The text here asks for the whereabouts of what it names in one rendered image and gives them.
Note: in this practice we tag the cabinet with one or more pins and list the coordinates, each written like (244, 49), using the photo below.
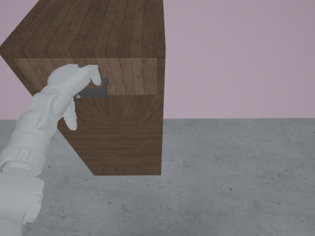
(88, 29)

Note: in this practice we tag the handle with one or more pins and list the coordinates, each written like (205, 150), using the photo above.
(95, 92)
(100, 122)

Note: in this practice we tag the drawer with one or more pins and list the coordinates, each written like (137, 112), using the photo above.
(127, 76)

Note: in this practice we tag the robot left forearm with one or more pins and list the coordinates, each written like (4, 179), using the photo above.
(26, 149)

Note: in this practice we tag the robot left upper arm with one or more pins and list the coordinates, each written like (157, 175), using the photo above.
(20, 202)

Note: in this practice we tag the left robot hand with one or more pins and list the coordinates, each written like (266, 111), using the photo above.
(73, 79)

